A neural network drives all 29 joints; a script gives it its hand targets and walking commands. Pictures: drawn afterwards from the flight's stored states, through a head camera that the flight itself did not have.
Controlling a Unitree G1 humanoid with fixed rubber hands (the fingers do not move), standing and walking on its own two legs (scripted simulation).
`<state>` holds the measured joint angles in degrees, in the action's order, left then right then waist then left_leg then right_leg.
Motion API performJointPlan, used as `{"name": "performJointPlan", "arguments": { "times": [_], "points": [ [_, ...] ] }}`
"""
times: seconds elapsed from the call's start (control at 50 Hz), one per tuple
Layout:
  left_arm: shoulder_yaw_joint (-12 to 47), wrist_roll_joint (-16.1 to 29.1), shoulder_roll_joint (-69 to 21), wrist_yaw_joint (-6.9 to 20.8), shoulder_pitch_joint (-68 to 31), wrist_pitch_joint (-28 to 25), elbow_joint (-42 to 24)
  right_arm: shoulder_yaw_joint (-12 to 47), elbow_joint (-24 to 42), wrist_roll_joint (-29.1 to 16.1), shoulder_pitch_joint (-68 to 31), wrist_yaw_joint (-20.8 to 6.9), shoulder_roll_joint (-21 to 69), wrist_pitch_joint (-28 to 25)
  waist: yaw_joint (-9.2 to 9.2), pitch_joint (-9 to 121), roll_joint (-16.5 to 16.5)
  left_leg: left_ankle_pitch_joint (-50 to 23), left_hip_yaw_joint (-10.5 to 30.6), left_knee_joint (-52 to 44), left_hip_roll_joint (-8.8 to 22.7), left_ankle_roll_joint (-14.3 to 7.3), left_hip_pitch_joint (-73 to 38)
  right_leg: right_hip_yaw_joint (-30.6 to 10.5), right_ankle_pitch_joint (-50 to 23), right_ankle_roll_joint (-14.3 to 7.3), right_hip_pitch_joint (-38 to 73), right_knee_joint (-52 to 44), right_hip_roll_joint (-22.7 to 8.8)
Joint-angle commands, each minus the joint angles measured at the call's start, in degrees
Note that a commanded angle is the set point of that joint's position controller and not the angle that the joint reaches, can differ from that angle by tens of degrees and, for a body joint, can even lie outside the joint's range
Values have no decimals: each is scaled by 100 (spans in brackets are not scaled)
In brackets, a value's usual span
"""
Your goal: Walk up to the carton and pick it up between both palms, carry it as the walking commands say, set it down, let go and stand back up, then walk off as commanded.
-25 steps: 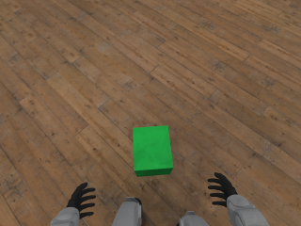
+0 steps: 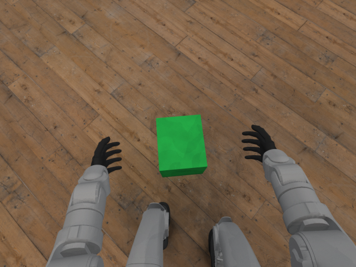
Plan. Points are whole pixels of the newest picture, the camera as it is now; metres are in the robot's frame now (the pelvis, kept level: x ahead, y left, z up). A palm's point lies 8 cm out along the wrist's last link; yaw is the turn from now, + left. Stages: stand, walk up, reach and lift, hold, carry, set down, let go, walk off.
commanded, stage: reach and lift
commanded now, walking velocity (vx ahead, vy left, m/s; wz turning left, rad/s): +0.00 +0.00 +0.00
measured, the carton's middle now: (180, 147) +0.52 +0.04 -0.58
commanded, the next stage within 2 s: none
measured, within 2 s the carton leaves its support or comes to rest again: neither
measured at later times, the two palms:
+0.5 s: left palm (111, 118) +0.47 +0.23 -0.13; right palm (247, 106) +0.51 -0.14 -0.12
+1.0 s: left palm (121, 124) +0.49 +0.23 -0.23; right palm (236, 116) +0.53 -0.14 -0.22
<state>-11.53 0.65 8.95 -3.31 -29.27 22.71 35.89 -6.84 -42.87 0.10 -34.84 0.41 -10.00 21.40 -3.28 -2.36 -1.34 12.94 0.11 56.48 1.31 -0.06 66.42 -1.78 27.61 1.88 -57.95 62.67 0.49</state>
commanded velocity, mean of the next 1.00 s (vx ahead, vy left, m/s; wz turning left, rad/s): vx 0.00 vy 0.00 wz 0.00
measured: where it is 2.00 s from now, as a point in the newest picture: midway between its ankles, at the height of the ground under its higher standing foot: (188, 248)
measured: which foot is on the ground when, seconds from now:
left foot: down 0.00-1.00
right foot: down 0.00-1.00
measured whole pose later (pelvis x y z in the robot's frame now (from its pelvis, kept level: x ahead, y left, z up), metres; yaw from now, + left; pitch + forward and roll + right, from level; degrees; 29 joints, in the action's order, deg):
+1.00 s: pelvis -0.01 +0.00 -0.10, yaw -4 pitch +50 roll -3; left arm -27.0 -6.0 11.3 -1.2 -65.5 5.9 51.6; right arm -16.8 -53.2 3.4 -68.7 4.1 -12.0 7.4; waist -5.3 4.1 -2.1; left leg 15.5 1.8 73.6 1.2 0.4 108.4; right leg -3.3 30.7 3.0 -100.2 80.5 3.3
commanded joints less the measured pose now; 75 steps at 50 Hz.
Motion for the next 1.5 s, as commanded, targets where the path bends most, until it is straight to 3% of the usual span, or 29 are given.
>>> {"name": "performJointPlan", "arguments": {
  "times": [0.0, 0.18, 0.3, 0.46, 0.66, 0.8, 0.92, 1.04, 1.2, 1.48],
  "points": [
    [-165, 3, 396, -95, -1139, -372, -415, -209, 306, 13, -1240, 46, -629, -348, -20, 3806, 128, -722, -155, -182, -305, 277, -3608, 331, -408, -130, -570, -1032, 323],
    [-551, -202, 446, -136, -2144, -1160, 49, -337, -206, -93, -2341, 111, -698, -1053, -224, 4810, 80, -1735, -146, 46, -318, 217, -3565, 300, -1022, 15, -1238, -827, 436],
    [-743, -336, 437, -85, -2985, -1538, 289, -526, -382, -3, -3119, 172, -775, -1407, -216, 5420, 58, -2355, -68, 229, -335, 206, -3612, 317, -1296, 48, -1746, -733, 531],
    [-1088, -535, 513, -72, -3903, -1681, 543, -809, -449, 200, -4015, 218, -868, -1505, -302, 5753, -61, -2409, -79, 251, -360, 173, -3510, 337, -1248, 61, -2016, -745, 609],
    [-1381, -625, 609, 163, -4261, -1743, 424, -960, -81, 397, -4228, 238, -615, -1481, -374, 6170, -87, -3345, 41, 531, -340, -1, -3807, 304, -1660, 114, -2562, -679, 545],
    [-1603, -761, 632, 294, -4391, -1802, 863, -1112, -328, 495, -4383, 283, -513, -1492, -380, 5795, -208, -2644, -93, 1079, -376, 9, -2306, 362, -1302, 155, -3161, -67, 578],
    [-1549, -695, 747, 232, -4707, -1781, 1033, -1045, -483, 376, -4607, 357, -650, -1499, -339, 6090, -152, -2023, -168, 1870, -405, 127, -1645, 518, -780, 155, -3913, 760, 630],
    [-1360, -470, 944, 70, -4993, -1784, 993, -700, -422, 28, -4868, 490, -801, -1495, -436, 6649, -49, -1940, -265, 2764, -408, 240, -1266, 614, -655, 168, -4431, 1627, 692],
    [-1126, -7, 1293, -65, -5337, -1735, 912, -209, -227, -406, -5336, 652, -1053, -1376, -513, 7002, -137, -1737, -343, 3655, -337, 234, -489, 654, -546, 189, -4648, 2602, 676],
    [-796, 360, 1604, -186, -6081, -1809, 1582, 205, -909, -778, -6213, 705, -1284, -1398, -564, 6267, -160, -970, -305, 4660, -133, 231, 576, 625, 11, 146, -5166, 3846, 556]
  ]
}}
